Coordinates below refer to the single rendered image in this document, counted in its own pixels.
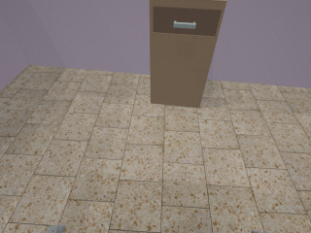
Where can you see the cabinet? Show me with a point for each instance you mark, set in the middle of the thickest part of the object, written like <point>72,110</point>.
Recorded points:
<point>180,63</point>

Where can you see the handle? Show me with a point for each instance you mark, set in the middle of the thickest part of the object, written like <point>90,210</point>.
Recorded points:
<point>187,25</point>

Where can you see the drawer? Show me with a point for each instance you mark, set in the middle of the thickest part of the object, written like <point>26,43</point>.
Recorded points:
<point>206,20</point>

